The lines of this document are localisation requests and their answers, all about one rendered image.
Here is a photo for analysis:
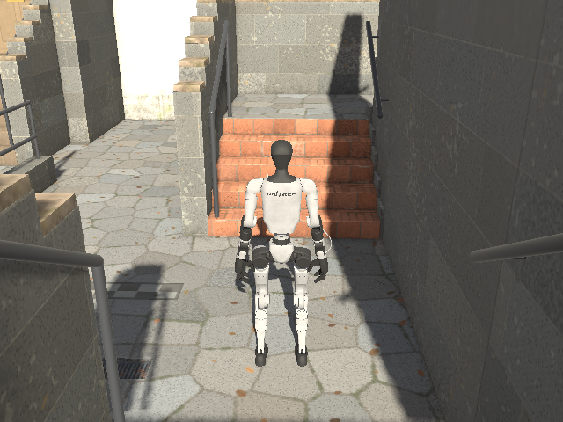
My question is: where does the robot right thigh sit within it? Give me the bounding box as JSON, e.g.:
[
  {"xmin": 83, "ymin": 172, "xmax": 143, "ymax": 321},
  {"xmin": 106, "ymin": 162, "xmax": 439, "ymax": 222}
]
[{"xmin": 293, "ymin": 245, "xmax": 311, "ymax": 309}]

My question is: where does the right robot hand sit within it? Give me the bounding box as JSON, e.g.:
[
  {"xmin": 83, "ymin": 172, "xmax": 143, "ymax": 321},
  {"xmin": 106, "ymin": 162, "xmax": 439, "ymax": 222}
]
[{"xmin": 308, "ymin": 258, "xmax": 328, "ymax": 283}]

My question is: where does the robot head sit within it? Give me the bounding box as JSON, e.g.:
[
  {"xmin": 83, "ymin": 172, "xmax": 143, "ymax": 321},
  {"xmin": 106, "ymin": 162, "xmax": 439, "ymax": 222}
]
[{"xmin": 267, "ymin": 140, "xmax": 296, "ymax": 183}]

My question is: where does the robot right upper arm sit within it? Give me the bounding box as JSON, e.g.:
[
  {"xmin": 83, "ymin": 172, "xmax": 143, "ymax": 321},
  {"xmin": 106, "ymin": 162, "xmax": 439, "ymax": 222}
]
[{"xmin": 300, "ymin": 178, "xmax": 320, "ymax": 228}]

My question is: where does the robot left forearm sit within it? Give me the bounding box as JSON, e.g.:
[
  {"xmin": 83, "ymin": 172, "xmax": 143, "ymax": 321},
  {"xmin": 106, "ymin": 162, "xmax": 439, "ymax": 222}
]
[{"xmin": 236, "ymin": 215, "xmax": 252, "ymax": 259}]

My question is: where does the robot right forearm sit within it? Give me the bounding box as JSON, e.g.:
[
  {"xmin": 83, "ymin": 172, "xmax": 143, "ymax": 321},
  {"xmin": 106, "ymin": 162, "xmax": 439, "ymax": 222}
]
[{"xmin": 311, "ymin": 215, "xmax": 327, "ymax": 259}]

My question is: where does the left robot hand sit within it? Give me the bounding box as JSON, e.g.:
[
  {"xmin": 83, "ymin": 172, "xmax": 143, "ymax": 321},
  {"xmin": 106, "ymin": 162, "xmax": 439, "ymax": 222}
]
[{"xmin": 235, "ymin": 258, "xmax": 255, "ymax": 283}]

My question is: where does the robot left upper arm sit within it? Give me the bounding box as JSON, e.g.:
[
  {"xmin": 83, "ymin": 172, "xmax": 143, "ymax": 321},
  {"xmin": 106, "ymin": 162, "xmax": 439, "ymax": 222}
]
[{"xmin": 243, "ymin": 178, "xmax": 263, "ymax": 228}]

